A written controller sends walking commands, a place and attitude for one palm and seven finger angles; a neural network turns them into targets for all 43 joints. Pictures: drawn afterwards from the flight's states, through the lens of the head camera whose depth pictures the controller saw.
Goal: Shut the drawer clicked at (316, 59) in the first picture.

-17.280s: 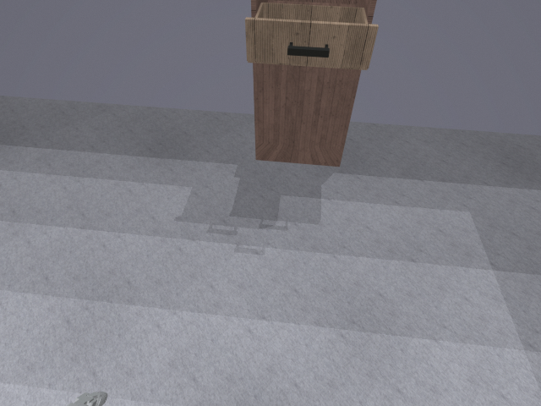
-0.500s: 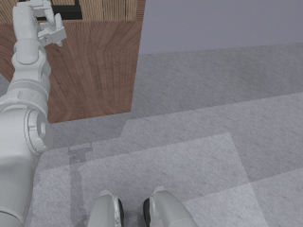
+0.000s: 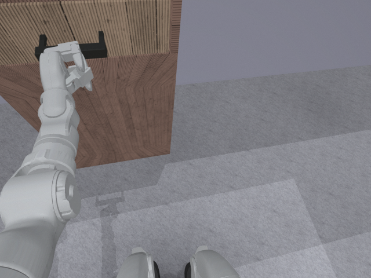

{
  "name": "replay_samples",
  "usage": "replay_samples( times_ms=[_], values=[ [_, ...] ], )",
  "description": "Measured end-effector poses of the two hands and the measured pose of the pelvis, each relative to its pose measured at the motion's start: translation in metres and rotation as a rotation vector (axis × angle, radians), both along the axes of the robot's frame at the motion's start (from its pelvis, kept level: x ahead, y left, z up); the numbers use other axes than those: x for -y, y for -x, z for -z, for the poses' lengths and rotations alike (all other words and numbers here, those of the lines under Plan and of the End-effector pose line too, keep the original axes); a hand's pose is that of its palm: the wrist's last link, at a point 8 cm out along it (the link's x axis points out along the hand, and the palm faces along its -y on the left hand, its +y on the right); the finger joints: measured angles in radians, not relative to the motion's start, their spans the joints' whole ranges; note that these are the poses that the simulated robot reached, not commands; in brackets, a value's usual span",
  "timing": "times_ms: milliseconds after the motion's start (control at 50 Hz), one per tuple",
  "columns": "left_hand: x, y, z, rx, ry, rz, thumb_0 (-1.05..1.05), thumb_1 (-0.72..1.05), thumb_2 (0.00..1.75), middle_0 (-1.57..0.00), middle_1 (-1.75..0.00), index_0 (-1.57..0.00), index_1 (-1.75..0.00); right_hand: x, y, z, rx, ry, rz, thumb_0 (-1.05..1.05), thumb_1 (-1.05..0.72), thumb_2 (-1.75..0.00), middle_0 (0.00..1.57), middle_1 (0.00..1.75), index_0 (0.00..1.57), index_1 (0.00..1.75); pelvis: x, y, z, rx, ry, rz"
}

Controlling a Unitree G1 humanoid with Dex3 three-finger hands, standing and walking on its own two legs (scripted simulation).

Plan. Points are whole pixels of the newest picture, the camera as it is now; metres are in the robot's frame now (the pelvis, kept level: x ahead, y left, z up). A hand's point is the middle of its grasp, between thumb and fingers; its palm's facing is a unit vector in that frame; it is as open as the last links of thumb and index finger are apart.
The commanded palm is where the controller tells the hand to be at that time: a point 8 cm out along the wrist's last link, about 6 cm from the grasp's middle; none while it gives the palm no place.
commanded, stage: draw the hand back to the body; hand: left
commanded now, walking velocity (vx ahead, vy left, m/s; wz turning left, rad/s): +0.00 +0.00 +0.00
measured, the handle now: (72, 45) +0.61 +0.18 +0.08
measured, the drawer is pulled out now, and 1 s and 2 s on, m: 0.00 0.00 0.00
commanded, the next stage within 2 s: step back with the hand held close in 1.34 s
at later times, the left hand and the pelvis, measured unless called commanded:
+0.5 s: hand (36, 123) +0.37 +0.19 +0.15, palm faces +0.11 -0.99 -0.05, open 3.3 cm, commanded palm +0.33 +0.24 +0.16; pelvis +0.03 +0.00 +0.05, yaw +2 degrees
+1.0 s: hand out of the picture +0.23 +0.23 +0.21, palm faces +0.34 -0.89 -0.31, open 3.3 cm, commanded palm +0.18 +0.27 +0.23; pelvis +0.02 +0.00 +0.08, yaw +2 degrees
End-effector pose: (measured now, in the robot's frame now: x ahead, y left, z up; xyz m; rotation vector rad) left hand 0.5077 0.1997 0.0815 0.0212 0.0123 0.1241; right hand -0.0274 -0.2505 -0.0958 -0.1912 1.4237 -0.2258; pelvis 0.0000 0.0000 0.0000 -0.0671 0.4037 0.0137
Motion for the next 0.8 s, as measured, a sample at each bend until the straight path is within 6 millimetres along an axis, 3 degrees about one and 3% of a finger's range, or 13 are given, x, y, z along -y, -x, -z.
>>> replay_samples(
  times_ms=[80,180,280,400,480,540,660,800],
  values=[
    [-0.008,0.008,-0.007,0.035,-0.001,-0.016,0.02,0.83,0.9,-1.39,-1.6,-1.4,-1.6,0.003,-0.015,-0.003,0.023,-0.011,0.022,0.0,-0.91,-0.9,0.2,0.3,0.2,0.3,0.002,-0.01,-0.006,0.016,-0.01,0.015],
    [-0.025,0.039,-0.021,0.031,-0.017,-0.008,0.02,0.87,0.9,-1.39,-1.6,-1.4,-1.6,0.004,-0.046,-0.012,0.091,-0.039,0.029,0.0,-0.91,-0.9,0.2,0.3,0.2,0.3,0.005,-0.023,-0.022,0.069,-0.021,0.022],
    [-0.041,0.08,-0.036,0.037,-0.008,-0.011,0.02,0.89,0.9,-1.39,-1.6,-1.4,-1.6,0.007,-0.094,-0.024,0.214,-0.038,-0.022,0.01,-0.91,-0.9,0.2,0.3,0.2,0.3,0.005,-0.032,-0.034,0.13,-0.025,0.004],
    [-0.044,0.126,-0.053,0.058,-0.007,0.016,0.02,0.9,0.9,-1.4,-1.6,-1.4,-1.6,0.009,-0.16,-0.039,0.401,-0.024,-0.115,0.01,-0.91,-0.9,0.2,0.29,0.2,0.3,0.004,-0.031,-0.041,0.195,-0.031,-0.023],
    [-0.043,0.153,-0.062,0.058,-0.006,0.027,0.02,0.9,0.9,-1.4,-1.6,-1.4,-1.6,0.002,-0.198,-0.054,0.533,-0.024,-0.166,0.01,-0.91,-0.9,0.2,0.29,0.2,0.3,0.003,-0.027,-0.044,0.237,-0.038,-0.032],
    [-0.043,0.174,-0.074,0.036,-0.104,0.0,0.02,0.9,0.9,-1.4,-1.6,-1.4,-1.6,-0.008,-0.219,-0.068,0.604,-0.03,-0.183,0.01,-0.91,-0.9,0.2,0.29,0.2,0.3,0.003,-0.024,-0.05,0.281,-0.048,-0.025],
    [-0.051,0.214,-0.096,0.013,-0.205,-0.077,0.02,0.9,0.9,-1.4,-1.6,-1.4,-1.6,-0.031,-0.244,-0.091,0.689,-0.062,-0.225,0.01,-0.91,-0.9,0.2,0.29,0.2,0.3,0.003,-0.02,-0.064,0.362,-0.059,-0.024],
    [-0.063,0.256,-0.115,0.017,-0.246,-0.157,0.02,0.9,0.9,-1.4,-1.6,-1.4,-1.6,-0.048,-0.245,-0.098,0.704,-0.092,-0.276,0.01,-0.91,-0.9,0.2,0.3,0.2,0.3,0.003,-0.018,-0.073,0.426,-0.064,-0.029]
  ],
)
